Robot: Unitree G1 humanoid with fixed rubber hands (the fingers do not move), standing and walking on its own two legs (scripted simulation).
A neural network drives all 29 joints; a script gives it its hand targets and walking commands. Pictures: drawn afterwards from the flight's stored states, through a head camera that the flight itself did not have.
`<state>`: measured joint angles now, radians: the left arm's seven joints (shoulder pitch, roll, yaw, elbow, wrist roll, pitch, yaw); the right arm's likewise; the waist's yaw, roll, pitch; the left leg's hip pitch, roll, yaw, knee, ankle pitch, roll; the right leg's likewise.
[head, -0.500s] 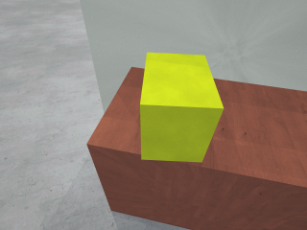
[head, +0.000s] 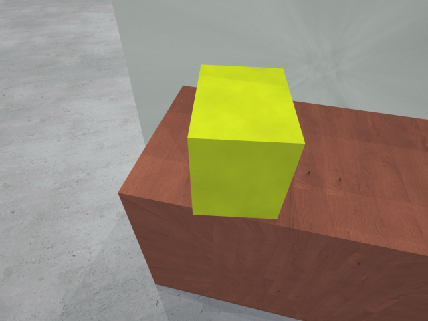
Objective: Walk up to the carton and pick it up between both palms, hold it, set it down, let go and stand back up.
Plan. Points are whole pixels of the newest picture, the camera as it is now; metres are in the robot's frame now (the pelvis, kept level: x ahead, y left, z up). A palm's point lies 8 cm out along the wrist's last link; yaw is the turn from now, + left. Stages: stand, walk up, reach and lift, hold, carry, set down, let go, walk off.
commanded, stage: stand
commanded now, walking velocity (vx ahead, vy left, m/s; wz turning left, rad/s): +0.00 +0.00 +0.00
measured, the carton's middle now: (238, 140) +0.51 -0.04 +0.05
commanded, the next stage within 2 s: none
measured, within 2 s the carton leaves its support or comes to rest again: neither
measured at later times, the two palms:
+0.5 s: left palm out of the picture -0.02 +0.19 -0.16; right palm out of the picture -0.02 -0.21 -0.14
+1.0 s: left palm out of the picture -0.01 +0.18 -0.15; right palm out of the picture +0.02 -0.23 -0.15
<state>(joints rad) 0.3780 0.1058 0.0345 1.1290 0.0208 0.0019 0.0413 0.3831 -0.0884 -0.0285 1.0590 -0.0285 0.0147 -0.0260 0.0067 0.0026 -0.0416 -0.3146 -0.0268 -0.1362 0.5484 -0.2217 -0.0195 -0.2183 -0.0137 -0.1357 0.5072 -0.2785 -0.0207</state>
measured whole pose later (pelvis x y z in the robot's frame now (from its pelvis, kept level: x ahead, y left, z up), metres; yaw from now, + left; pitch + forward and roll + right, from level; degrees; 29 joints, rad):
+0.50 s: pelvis +0.01 -0.01 +0.00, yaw +1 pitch -1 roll -1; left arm 0.31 0.12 0.04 1.13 0.02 0.01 0.05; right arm 0.34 -0.07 -0.02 1.11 -0.02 0.02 -0.04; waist 0.01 -0.01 0.03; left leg -0.30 -0.02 -0.16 0.57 -0.24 -0.04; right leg -0.19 0.00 -0.16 0.52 -0.31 -0.04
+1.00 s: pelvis +0.03 -0.03 +0.00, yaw +2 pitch -2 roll -1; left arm 0.30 0.12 0.03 1.15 0.02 0.01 0.05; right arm 0.30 -0.09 -0.03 1.12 -0.02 0.03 -0.05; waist 0.01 -0.01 0.06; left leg -0.25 -0.01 -0.17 0.55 -0.27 -0.06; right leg -0.14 0.01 -0.17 0.51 -0.34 -0.06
